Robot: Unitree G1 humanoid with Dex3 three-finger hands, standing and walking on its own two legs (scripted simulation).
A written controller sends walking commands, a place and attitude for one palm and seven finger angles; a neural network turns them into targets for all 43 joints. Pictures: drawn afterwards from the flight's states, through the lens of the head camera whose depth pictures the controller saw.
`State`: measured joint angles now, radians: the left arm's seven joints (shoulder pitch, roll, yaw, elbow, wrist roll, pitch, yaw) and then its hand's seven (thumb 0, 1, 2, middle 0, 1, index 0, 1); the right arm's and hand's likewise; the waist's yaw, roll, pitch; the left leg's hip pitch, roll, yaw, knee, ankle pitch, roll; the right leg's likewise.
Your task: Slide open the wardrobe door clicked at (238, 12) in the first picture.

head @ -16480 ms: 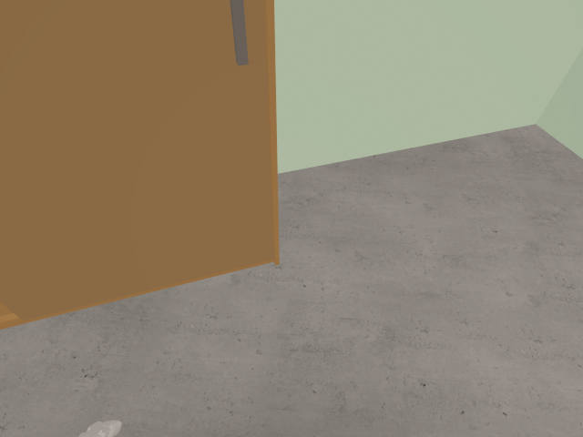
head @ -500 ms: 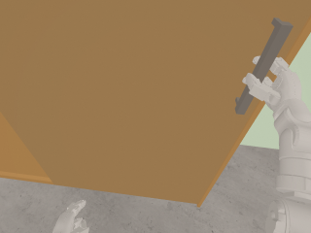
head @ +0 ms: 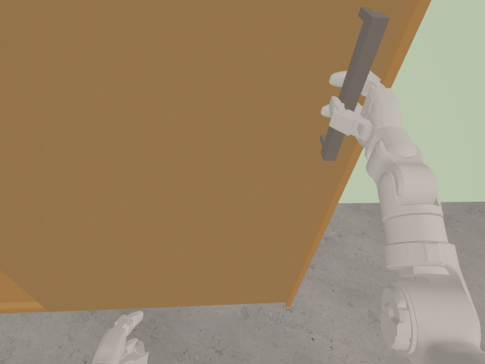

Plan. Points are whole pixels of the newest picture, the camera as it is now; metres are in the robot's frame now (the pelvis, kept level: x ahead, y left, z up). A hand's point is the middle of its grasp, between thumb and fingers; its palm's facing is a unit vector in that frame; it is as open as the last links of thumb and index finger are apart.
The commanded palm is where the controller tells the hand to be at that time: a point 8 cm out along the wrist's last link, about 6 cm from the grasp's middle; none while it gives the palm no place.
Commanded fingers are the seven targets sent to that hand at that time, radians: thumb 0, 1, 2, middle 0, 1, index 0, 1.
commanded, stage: step sideways, sliding the door along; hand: right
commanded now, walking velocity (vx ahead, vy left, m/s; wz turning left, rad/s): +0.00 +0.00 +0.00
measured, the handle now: (344, 92) +0.48 -0.14 +0.24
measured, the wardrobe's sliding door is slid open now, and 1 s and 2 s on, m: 0.01 0.08 0.41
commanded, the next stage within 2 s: none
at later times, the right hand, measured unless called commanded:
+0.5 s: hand (312, 117) +0.44 -0.08 +0.22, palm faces +0.14 +0.98 -0.11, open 6.1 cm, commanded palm +0.41 -0.11 +0.23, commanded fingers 0.00 -0.90 -0.90 0.45 1.40 0.45 1.40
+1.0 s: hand (282, 118) +0.44 -0.04 +0.21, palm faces +0.26 +0.96 -0.10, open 6.3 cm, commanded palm +0.40 -0.01 +0.21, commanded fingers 0.00 -0.90 -0.90 0.45 1.40 0.45 1.40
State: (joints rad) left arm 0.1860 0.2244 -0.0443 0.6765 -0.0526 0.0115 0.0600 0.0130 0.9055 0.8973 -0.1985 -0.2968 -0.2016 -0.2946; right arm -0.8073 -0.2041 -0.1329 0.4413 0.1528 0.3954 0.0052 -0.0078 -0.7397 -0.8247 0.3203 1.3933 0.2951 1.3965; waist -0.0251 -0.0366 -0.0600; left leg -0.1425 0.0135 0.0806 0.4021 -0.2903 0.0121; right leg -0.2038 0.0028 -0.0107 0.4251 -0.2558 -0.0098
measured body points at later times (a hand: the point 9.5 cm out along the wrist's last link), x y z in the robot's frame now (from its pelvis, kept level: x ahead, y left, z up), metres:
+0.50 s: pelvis -0.02 +0.05 -0.02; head +0.02 +0.07 +0.42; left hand +0.07 +0.31 -0.16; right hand +0.42 -0.13 +0.22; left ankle +0.01 +0.13 -0.74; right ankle -0.04 -0.08 -0.69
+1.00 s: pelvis +0.01 +0.18 -0.02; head +0.10 +0.16 +0.42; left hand +0.23 +0.35 -0.12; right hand +0.42 -0.09 +0.22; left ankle +0.07 +0.36 -0.73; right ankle +0.02 -0.05 -0.74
